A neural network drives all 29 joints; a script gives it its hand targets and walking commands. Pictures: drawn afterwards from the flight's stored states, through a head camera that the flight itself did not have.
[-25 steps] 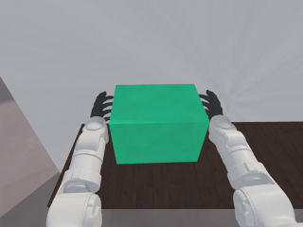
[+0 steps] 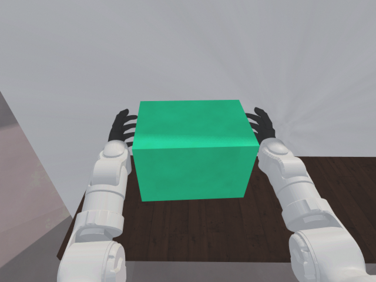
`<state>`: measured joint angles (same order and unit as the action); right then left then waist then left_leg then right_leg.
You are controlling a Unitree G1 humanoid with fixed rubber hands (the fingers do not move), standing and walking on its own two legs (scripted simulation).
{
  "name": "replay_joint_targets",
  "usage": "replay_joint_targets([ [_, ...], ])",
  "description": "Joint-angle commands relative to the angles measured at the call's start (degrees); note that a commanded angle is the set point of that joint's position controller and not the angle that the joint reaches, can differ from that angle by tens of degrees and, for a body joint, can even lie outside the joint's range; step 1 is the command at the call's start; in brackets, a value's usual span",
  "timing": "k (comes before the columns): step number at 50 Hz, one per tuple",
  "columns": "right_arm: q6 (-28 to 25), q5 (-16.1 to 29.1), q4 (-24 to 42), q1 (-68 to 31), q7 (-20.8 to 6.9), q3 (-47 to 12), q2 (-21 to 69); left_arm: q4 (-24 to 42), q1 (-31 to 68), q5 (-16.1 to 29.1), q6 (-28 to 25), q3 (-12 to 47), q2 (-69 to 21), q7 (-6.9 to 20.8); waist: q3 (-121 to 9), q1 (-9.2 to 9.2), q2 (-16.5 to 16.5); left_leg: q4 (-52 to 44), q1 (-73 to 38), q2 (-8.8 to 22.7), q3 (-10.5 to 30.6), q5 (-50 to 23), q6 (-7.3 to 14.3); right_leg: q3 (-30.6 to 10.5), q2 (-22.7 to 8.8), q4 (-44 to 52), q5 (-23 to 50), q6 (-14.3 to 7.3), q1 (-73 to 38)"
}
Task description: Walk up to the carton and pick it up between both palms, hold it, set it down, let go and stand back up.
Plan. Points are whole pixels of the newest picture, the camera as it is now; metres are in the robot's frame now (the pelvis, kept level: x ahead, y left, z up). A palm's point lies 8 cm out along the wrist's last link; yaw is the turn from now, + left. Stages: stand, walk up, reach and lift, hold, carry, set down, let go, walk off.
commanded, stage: reach and lift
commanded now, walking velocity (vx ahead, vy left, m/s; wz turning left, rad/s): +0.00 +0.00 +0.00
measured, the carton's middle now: (191, 149) +0.39 +0.03 +0.13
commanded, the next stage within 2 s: hold in 0.24 s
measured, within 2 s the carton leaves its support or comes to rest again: neither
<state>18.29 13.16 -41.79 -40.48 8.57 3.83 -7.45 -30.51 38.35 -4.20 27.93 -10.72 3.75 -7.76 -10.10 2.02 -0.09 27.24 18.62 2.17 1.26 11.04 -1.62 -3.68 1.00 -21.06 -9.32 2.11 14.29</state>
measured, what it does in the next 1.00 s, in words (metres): stands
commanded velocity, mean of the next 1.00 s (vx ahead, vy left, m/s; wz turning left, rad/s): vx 0.00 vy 0.00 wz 0.00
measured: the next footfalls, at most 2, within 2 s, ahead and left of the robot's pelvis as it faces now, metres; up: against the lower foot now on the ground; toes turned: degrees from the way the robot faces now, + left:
none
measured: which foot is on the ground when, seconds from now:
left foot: down 0.00-1.00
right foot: down 0.00-1.00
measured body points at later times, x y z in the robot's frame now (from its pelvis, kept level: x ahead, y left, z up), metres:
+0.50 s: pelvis -0.01 +0.00 +0.00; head -0.07 +0.02 +0.45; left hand +0.37 +0.19 +0.18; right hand +0.39 -0.14 +0.18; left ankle +0.03 +0.12 -0.74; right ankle +0.02 -0.15 -0.74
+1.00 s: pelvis -0.01 +0.00 +0.00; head -0.07 +0.02 +0.45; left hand +0.37 +0.19 +0.19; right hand +0.39 -0.14 +0.19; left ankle +0.03 +0.12 -0.74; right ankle +0.02 -0.15 -0.74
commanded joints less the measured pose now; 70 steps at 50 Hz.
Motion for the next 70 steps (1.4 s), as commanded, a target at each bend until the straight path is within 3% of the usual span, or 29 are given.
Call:
replay_joint_targets([
  [1, -0.51, 4.82, 22.04, -44.55, -5.21, -19.21, 39.1, 16.05, 41.7, 6.4, -3.89, 23.92, -45.42, 11.17, -21.01, -7.61, -0.79, -7.27, -17.23, -4.6, 0.55, -14.6, -2.03, 3.73, 3.9, 5.95, 10.43, -1.15, -10.22],
  [2, -0.03, 3.87, 20.73, -43.55, -4.91, -19.08, 39.21, 13.71, 40.37, 5.33, -3.4, 22.26, -44.68, 11.54, -18.72, -6.97, -0.18, -7.77, -15.93, -4.59, 0.24, -13.26, -1.8, 3.76, 3.88, 6.16, 9.29, -1.28, -10.53],
  [3, -0.63, 4.53, 24.75, -45.45, -4.96, -19.56, 39.58, 16.72, 41.17, 6.93, -3.64, 24.68, -45.75, 11.66, -22.66, -7.73, -0.12, -7.06, -17.67, -4.39, 0.57, -16.0, -1.95, 3.65, 4.07, 5.7, 11.79, -1.11, -11.69],
  [6, 0.31, 5.18, 24.74, -45.68, -4.69, -20.36, 39.87, 16.24, 41.57, 6.43, -2.87, 23.44, -44.75, 11.77, -21.44, -6.92, 0.55, -7.24, -16.25, -4.87, 0.22, -14.31, -1.46, 3.53, 4.04, 5.79, 10.86, -1.0, -11.85],
  [8, 0.06, 5.45, 24.57, -45.65, -4.69, -20.4, 40.69, 17.87, 42.61, 7.09, -2.87, 24.78, -45.73, 11.68, -21.68, -7.38, -1.1, -6.99, -16.72, -4.78, 0.26, -15.19, -1.87, 3.3, 3.87, 5.34, 11.76, -1.11, -11.85],
  [12, 1.44, 6.05, 25.48, -44.29, -4.27, -20.59, 40.95, 19.6, 42.82, 6.98, -2.22, 25.16, -45.5, 11.89, -21.46, -7.69, -1.01, -7.06, -16.98, -4.92, 0.72, -15.46, -1.62, 3.33, 3.93, 5.47, 12.96, -0.99, -12.76],
  [13, 1.28, 5.95, 26.15, -45.51, -4.29, -19.96, 40.62, 18.72, 42.6, 7.15, -1.78, 25.79, -46.09, 12.06, -21.92, -8.57, -1.65, -7.31, -17.36, -4.55, 0.8, -15.05, -2.03, 3.32, 3.9, 5.57, 12.31, -1.2, -12.23],
  [14, 1.61, 5.9, 25.16, -45.64, -4.26, -19.78, 39.79, 16.06, 41.33, 6.28, -1.11, 24.24, -45.93, 12.11, -19.96, -7.42, -0.81, -7.7, -16.19, -4.9, 0.44, -12.79, -1.55, 3.24, 3.8, 6.05, 10.18, -1.17, -11.52],
  [15, 1.67, 5.84, 26.83, -45.31, -4.19, -19.58, 40.27, 19.68, 42.75, 7.04, -1.3, 25.53, -46.14, 12.18, -21.4, -8.36, -1.02, -7.48, -16.97, -4.96, 0.49, -14.32, -1.58, 3.11, 3.89, 5.82, 11.73, -1.09, -12.39],
  [17, 2.82, 5.28, 23.07, -43.85, -3.98, -18.17, 39.06, 16.05, 41.87, 6.04, -0.35, 24.19, -45.77, 12.72, -17.72, -9.01, -2.17, -8.11, -15.23, -4.73, 0.57, -10.98, -1.54, 3.01, 3.36, 6.28, 9.31, -1.3, -11.84],
  [18, 2.55, 5.36, 24.0, -44.6, -4.08, -18.38, 39.75, 19.65, 44.05, 6.49, -0.46, 25.34, -45.96, 12.83, -19.27, -8.99, -2.41, -8.35, -15.93, -4.6, 0.42, -11.91, -1.79, 2.99, 3.58, 6.01, 10.23, -1.25, -12.26],
  [19, 2.87, 5.05, 23.08, -45.01, -4.14, -17.58, 38.93, 16.71, 43.54, 5.71, 0.09, 24.07, -45.52, 13.01, -17.07, -8.64, -2.26, -8.97, -15.33, -4.56, 0.28, -9.08, -1.77, 3.02, 3.37, 6.62, 6.98, -1.37, -11.1],
  [22, 3.45, 5.41, 21.91, -42.32, -4.17, -17.58, 39.31, 20.86, 43.7, 6.19, 0.39, 25.46, -45.56, 13.13, -18.41, -9.71, -3.39, -8.42, -16.02, -4.63, 0.52, -12.45, -2.09, 2.95, 3.48, 5.86, 10.81, -1.38, -12.98],
  [23, 3.17, 5.71, 25.08, -44.41, -4.09, -18.08, 39.81, 21.9, 44.34, 6.52, 0.24, 25.75, -45.93, 13.22, -20.77, -9.35, -1.97, -8.44, -16.42, -4.49, 0.58, -12.8, -1.92, 3.22, 3.7, 5.64, 11.22, -1.31, -13.58],
  [24, 3.17, 5.75, 23.97, -44.9, -4.07, -17.28, 39.05, 20.63, 44.16, 6.4, 0.6, 25.78, -46.23, 13.08, -19.23, -9.54, -3.27, -8.33, -16.56, -4.18, 0.74, -12.51, -2.18, 3.06, 3.6, 5.74, 10.63, -1.42, -12.32],
  [25, 3.11, 6.21, 26.36, -46.0, -4.03, -18.18, 38.94, 18.77, 41.94, 6.29, 1.12, 25.63, -46.97, 13.12, -19.99, -9.08, -2.08, -8.45, -16.71, -4.38, 0.74, -12.37, -1.98, 3.4, 3.83, 5.97, 10.24, -1.37, -12.63],
  [29, 3.22, 6.03, 25.06, -45.41, -4.43, -17.24, 39.48, 21.34, 44.51, 6.7, 0.89, 26.15, -46.94, 13.27, -19.21, -9.64, -3.38, -8.61, -16.43, -4.54, 0.66, -11.13, -1.96, 3.26, 3.56, 5.69, 9.57, -1.54, -12.62],
  [33, 3.78, 5.32, 23.53, -45.89, -4.35, -16.99, 38.94, 16.93, 42.28, 4.96, 1.76, 23.32, -45.54, 13.91, -15.01, -9.01, -1.28, -9.94, -14.41, -4.87, -0.05, -6.65, -0.88, 3.32, 3.11, 6.54, 5.8, -1.1, -11.83],
  [37, 3.99, 5.99, 25.53, -46.11, -4.1, -18.17, 40.28, 18.85, 42.39, 4.84, 1.73, 22.92, -44.65, 13.99, -17.52, -7.96, -0.54, -9.36, -15.57, -4.84, -0.3, -9.79, -0.69, 3.14, 3.39, 6.0, 8.99, -0.91, -13.74],
  [42, 3.28, 7.55, 29.04, -46.67, -3.99, -19.22, 40.92, 22.81, 44.14, 7.16, 0.99, 26.6, -47.01, 13.24, -22.32, -9.16, -2.48, -8.0, -18.54, -4.6, 0.47, -13.55, -1.4, 3.25, 3.7, 5.33, 11.87, -1.26, -12.77],
  [43, 3.38, 7.37, 29.79, -47.44, -4.02, -19.18, 40.57, 21.41, 43.94, 6.61, 1.3, 25.7, -46.51, 13.15, -21.84, -8.3, -1.84, -7.98, -17.79, -4.68, 0.25, -12.77, -1.5, 3.31, 3.83, 5.53, 10.9, -1.27, -12.97],
  [48, 4.68, 5.79, 23.69, -44.05, -3.97, -17.15, 39.09, 19.5, 42.94, 5.39, 2.32, 24.05, -45.35, 13.95, -16.99, -9.34, -1.83, -9.23, -16.47, -4.69, 0.07, -9.27, -1.2, 3.49, 3.46, 6.1, 7.92, -1.18, -12.1],
  [54, 4.28, 6.02, 26.37, -44.98, -3.95, -17.2, 40.46, 22.86, 44.6, 6.27, 1.84, 25.4, -45.16, 14.17, -20.15, -9.51, -1.91, -8.74, -17.21, -4.55, 0.22, -10.53, -1.14, 3.21, 3.36, 5.47, 9.68, -1.22, -13.41],
  [58, 4.27, 6.27, 27.96, -45.31, -3.8, -17.94, 40.05, 20.9, 42.61, 6.09, 2.27, 25.28, -45.33, 14.12, -20.03, -9.71, -1.51, -8.72, -17.12, -4.78, -0.09, -11.24, -1.11, 3.14, 3.51, 5.75, 10.31, -1.29, -13.96],
  [61, 4.35, 6.94, 28.41, -45.75, -3.8, -18.3, 40.12, 23.7, 44.34, 6.54, 1.98, 26.07, -45.82, 13.89, -21.63, -9.5, -2.06, -8.5, -17.9, -4.36, 0.3, -12.34, -1.43, 3.48, 3.74, 5.25, 10.85, -1.25, -13.67],
  [62, 4.38, 6.94, 27.71, -45.55, -3.78, -18.08, 39.51, 21.88, 43.22, 6.38, 2.32, 26.19, -46.26, 13.71, -20.34, -9.43, -3.12, -8.44, -17.65, -4.58, 0.41, -11.86, -1.53, 3.42, 3.6, 5.57, 10.26, -1.46, -12.77],
  [65, 4.0, 7.13, 29.81, -46.65, -3.7, -18.45, 39.71, 21.6, 42.36, 6.5, 2.4, 26.27, -46.69, 13.97, -20.81, -9.77, -1.73, -8.56, -18.01, -4.62, 0.24, -12.0, -1.24, 3.72, 3.8, 5.66, 10.28, -1.09, -12.73],
  [67, 4.82, 6.18, 25.87, -44.43, -3.79, -17.29, 39.69, 21.08, 42.95, 5.33, 2.63, 25.35, -45.51, 14.07, -17.56, -9.84, -2.61, -9.06, -17.29, -4.46, 0.2, -9.45, -1.17, 3.41, 3.35, 6.0, 8.17, -1.13, -12.2],
  [70, 4.78, 6.23, 27.28, -44.89, -3.54, -17.53, 39.7, 21.85, 42.24, 5.87, 2.45, 25.16, -45.08, 14.19, -18.81, -10.0, -0.98, -8.99, -17.09, -4.77, -0.14, -10.95, -0.82, 3.34, 3.42, 5.83, 10.24, -0.98, -13.83],
])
